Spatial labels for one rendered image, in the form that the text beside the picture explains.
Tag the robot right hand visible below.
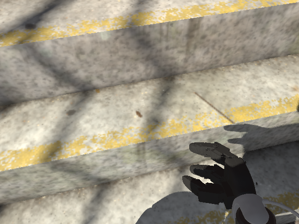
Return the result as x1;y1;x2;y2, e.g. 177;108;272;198
182;142;258;210

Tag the robot right forearm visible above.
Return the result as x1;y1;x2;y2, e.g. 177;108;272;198
232;193;277;224

